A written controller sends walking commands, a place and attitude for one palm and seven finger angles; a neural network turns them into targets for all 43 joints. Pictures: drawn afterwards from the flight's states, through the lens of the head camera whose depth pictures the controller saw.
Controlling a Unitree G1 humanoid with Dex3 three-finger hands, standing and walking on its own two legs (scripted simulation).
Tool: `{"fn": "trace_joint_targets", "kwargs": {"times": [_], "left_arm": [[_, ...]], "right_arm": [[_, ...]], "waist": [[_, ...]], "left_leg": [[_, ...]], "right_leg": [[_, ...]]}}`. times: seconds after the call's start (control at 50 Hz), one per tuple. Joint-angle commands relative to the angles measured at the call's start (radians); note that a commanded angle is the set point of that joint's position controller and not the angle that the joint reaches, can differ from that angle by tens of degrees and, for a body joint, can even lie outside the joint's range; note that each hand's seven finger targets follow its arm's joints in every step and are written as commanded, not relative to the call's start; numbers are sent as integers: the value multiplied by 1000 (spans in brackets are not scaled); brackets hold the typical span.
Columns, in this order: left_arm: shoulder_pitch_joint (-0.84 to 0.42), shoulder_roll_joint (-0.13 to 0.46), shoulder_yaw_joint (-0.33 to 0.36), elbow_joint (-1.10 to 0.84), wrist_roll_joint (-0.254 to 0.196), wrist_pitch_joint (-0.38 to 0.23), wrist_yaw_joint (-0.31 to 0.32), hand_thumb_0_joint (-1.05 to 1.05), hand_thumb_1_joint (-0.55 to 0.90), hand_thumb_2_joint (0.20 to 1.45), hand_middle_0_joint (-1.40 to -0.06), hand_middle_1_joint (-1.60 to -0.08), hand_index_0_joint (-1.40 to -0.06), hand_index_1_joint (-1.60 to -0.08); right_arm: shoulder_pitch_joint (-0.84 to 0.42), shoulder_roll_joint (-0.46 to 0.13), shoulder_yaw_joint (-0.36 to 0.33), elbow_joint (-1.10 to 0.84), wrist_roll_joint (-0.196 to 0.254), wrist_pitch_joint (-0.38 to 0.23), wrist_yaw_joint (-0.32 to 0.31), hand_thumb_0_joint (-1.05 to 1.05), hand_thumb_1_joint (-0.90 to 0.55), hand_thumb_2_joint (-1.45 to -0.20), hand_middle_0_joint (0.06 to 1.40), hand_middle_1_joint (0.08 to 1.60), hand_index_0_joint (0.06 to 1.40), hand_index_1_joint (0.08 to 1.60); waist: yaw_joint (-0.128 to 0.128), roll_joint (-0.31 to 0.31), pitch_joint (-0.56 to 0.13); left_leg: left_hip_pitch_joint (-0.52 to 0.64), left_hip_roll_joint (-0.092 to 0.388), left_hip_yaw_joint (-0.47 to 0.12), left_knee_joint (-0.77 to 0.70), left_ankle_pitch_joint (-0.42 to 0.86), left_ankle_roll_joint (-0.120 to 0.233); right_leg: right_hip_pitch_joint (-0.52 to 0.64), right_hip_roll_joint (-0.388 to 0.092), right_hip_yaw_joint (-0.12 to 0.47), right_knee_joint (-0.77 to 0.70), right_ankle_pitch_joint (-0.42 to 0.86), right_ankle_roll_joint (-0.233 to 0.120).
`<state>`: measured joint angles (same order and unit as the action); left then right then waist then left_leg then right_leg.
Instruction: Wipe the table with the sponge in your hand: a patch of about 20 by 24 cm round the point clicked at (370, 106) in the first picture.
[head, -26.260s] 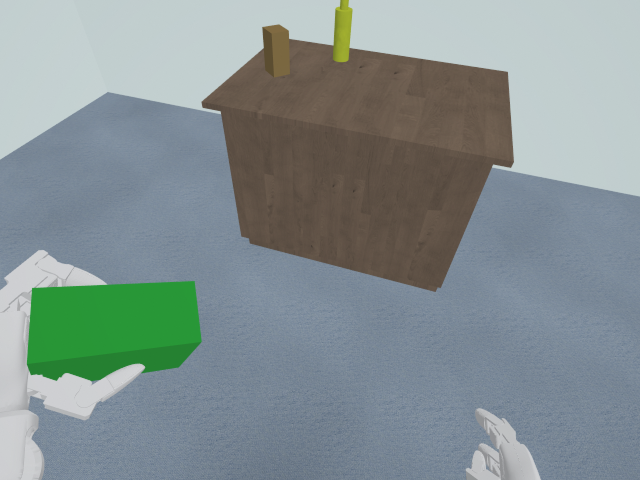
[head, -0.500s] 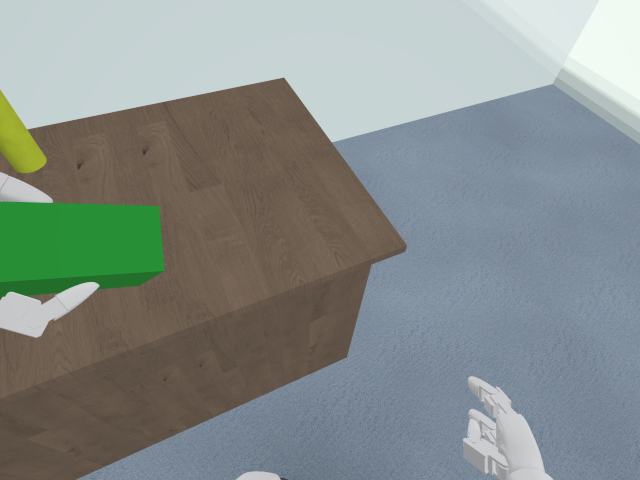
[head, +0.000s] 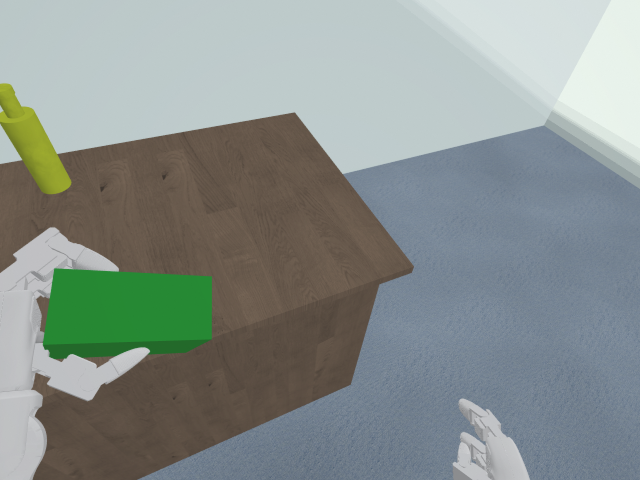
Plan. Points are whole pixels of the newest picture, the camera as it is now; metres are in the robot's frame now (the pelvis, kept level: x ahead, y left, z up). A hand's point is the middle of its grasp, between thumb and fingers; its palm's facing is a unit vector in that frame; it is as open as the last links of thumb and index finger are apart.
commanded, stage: come to a stop and stand still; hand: left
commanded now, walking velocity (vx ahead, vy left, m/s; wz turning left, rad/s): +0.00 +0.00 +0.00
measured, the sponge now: (155, 317) +0.24 +0.20 +0.13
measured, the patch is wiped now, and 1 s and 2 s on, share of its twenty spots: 0.00 0.00 0.00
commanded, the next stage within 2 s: look again from close up in 0.78 s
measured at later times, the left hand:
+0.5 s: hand (124, 289) +0.25 +0.23 +0.15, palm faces +0.37 -0.84 -0.40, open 10.3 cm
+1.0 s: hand (117, 299) +0.24 +0.24 +0.15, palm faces +0.39 -0.85 -0.37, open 10.3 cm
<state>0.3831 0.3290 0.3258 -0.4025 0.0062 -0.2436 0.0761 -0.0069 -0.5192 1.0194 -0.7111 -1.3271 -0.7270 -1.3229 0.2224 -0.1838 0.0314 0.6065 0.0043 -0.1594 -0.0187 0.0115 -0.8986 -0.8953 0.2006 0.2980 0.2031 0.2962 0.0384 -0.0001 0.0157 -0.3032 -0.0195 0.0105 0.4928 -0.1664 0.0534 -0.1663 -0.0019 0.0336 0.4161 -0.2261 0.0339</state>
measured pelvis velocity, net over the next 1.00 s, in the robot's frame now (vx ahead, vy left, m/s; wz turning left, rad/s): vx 0.03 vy -0.02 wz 0.02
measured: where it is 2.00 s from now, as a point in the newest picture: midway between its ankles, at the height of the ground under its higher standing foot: outside the picture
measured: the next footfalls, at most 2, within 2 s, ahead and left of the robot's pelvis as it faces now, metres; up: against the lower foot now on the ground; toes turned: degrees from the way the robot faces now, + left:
none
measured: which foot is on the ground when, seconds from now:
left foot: down 0.00-1.00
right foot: down 0.00-1.00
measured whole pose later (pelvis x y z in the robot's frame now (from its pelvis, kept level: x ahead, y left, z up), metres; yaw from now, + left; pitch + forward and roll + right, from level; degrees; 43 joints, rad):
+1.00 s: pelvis +0.03 -0.02 +0.00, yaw +1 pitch -1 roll -1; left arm 0.41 0.34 0.32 -0.40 -0.03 -0.15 0.09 -0.01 -0.52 1.02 -0.71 -1.32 -0.73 -1.32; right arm 0.21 -0.20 0.02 0.60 0.02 -0.09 -0.05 0.01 -0.90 -0.90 0.20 0.30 0.20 0.30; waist 0.03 0.00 0.02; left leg -0.26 -0.02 -0.01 0.48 -0.19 0.04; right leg -0.12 0.00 0.01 0.40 -0.26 0.02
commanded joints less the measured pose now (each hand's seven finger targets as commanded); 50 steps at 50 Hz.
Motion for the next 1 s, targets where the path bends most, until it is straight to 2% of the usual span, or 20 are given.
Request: {"fn": "trace_joint_targets", "kwargs": {"times": [0.0, 0.02, 0.08, 0.12, 0.14, 0.24, 0.36, 0.42, 0.5, 0.52, 0.54, 0.6, 0.62, 0.64, 0.78, 0.82, 0.84, 0.9, 0.92, 0.98], "left_arm": [[-170, 208, 129, -168, -13, -44, 23, 0, 100, 1300, -1200, -1600, -1200, -1600], [-204, 250, 159, -220, -10, -49, 24, 0, 100, 1300, -1200, -1600, -1200, -1600], [-187, 225, 137, -279, -13, -56, 22, 0, 100, 1300, -1200, -1600, -1200, -1600], [-154, 240, 149, -308, -16, -54, 23, 0, 100, 1300, -1200, -1600, -1200, -1600], [-141, 207, 122, -313, -19, -53, 23, 0, 100, 1300, -1200, -1600, -1200, -1600], [-57, 190, 119, -252, -26, -32, 24, 0, 100, 1300, -1200, -1600, -1200, -1600], [-64, 197, 123, -202, -36, -8, 24, 0, 100, 1300, -1200, -1600, -1200, -1600], [-87, 228, 140, -235, -40, -3, 26, 0, 100, 1300, -1200, -1600, -1200, -1600], [-84, 215, 123, -281, -42, -3, 28, 0, 100, 1300, -1200, -1600, -1200, -1600], [-83, 252, 156, -304, -41, -3, 33, 0, 100, 1300, -1200, -1600, -1200, -1600], [-66, 222, 134, -291, -45, -1, 33, 0, 100, 1300, -1200, -1600, -1200, -1600], [-56, 214, 130, -269, -46, 4, 34, 0, 100, 1300, -1200, -1600, -1200, -1600], [-42, 241, 160, -261, -45, 6, 37, 0, 100, 1300, -1200, -1600, -1200, -1600], [-33, 208, 135, -239, -48, 8, 35, 0, 100, 1300, -1200, -1600, -1200, -1600], [-68, 190, 106, -188, -50, 21, 30, 0, 100, 1300, -1200, -1600, -1200, -1600], [-83, 219, 126, -215, -45, 21, 35, 0, 100, 1300, -1200, -1600, -1200, -1600], [-86, 189, 97, -216, -47, 21, 34, 0, 100, 1300, -1200, -1600, -1200, -1600], [-113, 204, 104, -260, -42, 16, 38, 0, 100, 1300, -1200, -1600, -1200, -1600], [-108, 235, 132, -270, -40, 15, 42, 0, 100, 1300, -1200, -1600, -1200, -1600], [-94, 216, 123, -279, -40, 11, 43, 0, 100, 1300, -1200, -1600, -1200, -1600]], "right_arm": [[-110, -136, -56, -163, 8, -38, -21, 0, -900, -900, 200, 300, 200, 300], [-124, -139, -57, -168, 7, -39, -24, 0, -900, -900, 200, 300, 200, 300], [-120, -131, -51, -181, 7, -46, -21, 0, -900, -900, 200, 300, 200, 300], [-123, -127, -48, -187, 6, -52, -18, 0, -900, -900, 200, 300, 200, 300], [-116, -125, -48, -186, 6, -54, -16, 0, -900, -900, 200, 300, 200, 300], [-102, -131, -58, -173, 7, -40, -11, 0, -900, -900, 200, 300, 200, 300], [-108, -136, -62, -173, 15, -3, -22, 0, -900, -900, 200, 300, 200, 300], [-123, -139, -61, -179, 17, 4, -27, 0, -900, -900, 200, 300, 200, 300], [-124, -138, -61, -187, 17, 6, -27, 0, -900, -900, 200, 300, 200, 300], [-129, -140, -62, -186, 16, 6, -29, 0, -900, -900, 200, 300, 200, 300], [-125, -133, -59, -187, 15, 8, -28, 0, -900, -900, 200, 300, 200, 300], [-120, -137, -64, -186, 18, 13, -27, 0, -900, -900, 200, 300, 200, 300], [-121, -139, -65, -182, 17, 16, -30, 0, -900, -900, 200, 300, 200, 300], [-116, -135, -62, -180, 16, 21, -30, 0, -900, -900, 200, 300, 200, 300], [-125, -140, -65, -180, 19, 32, -33, 0, -900, -900, 200, 300, 200, 300], [-133, -141, -64, -178, 19, 31, -36, 0, -900, -900, 200, 300, 200, 300], [-132, -136, -60, -182, 18, 30, -36, 0, -900, -900, 200, 300, 200, 300], [-133, -139, -64, -183, 17, 22, -35, 0, -900, -900, 200, 300, 200, 300], [-136, -142, -63, -181, 17, 20, -38, 0, -900, -900, 200, 300, 200, 300], [-131, -139, -62, -182, 15, 15, -36, 0, -900, -900, 200, 300, 200, 300]], "waist": [[-19, 52, -45], [-19, 93, -65], [-13, 150, -109], [-9, 148, -133], [-12, 134, -139], [-14, 68, -169], [-17, 49, -152], [-16, 39, -146], [-15, 56, -161], [-11, 77, -177], [-12, 66, -178], [-15, 61, -153], [-13, 73, -160], [-16, 54, -155], [-21, 22, -94], [-18, 39, -103], [-21, 42, -101], [-17, 57, -109], [-16, 74, -112], [-14, 99, -115]], "left_leg": [[26, 91, -132, -192, -316, -17], [39, 97, -133, -205, -309, -15], [55, 109, -150, -222, -260, -5], [81, 107, -138, -205, -191, -3], [97, 104, -133, -189, -145, -8], [170, 83, -82, -96, 97, -22], [175, 86, -71, -70, 185, -20], [168, 81, -69, -71, 165, -16], [176, 78, -68, -61, 189, -10], [188, 78, -66, -61, 211, -8], [182, 80, -69, -58, 217, -7], [168, 75, -66, -56, 175, -11], [177, 77, -66, -60, 174, -8], [166, 79, -69, -59, 170, -8], [134, 73, -68, -79, 24, -9], [142, 73, -71, -89, 22, -4], [134, 73, -75, -93, 13, -3], [133, 73, -83, -103, -5, -2], [134, 78, -89, -116, -4, 0], [119, 86, -109, -133, -24, 2]], "right_leg": [[-48, -8, 16, -90, -73, -57], [-30, -2, 9, -72, -56, -54], [31, 10, -13, -31, 11, -52], [43, 2, -16, -33, 47, -52], [42, -1, -17, -37, 63, -55], [18, -27, -2, -61, 176, -59], [-1, -37, -2, -60, 217, -54], [3, -41, 1, -63, 212, -54], [19, -42, 3, -56, 233, -57], [24, -42, -2, -47, 242, -55], [32, -42, -8, -47, 238, -54], [20, -45, 5, -64, 226, -58], [16, -45, 4, -62, 225, -58], [20, -45, -1, -64, 219, -56], [-24, -47, 11, -102, 138, -57], [-17, -48, 9, -99, 141, -57], [-9, -45, 5, -95, 132, -57], [6, -38, 0, -88, 122, -57], [9, -35, -8, -80, 118, -55], [30, -25, -16, -68, 106, -54]]}}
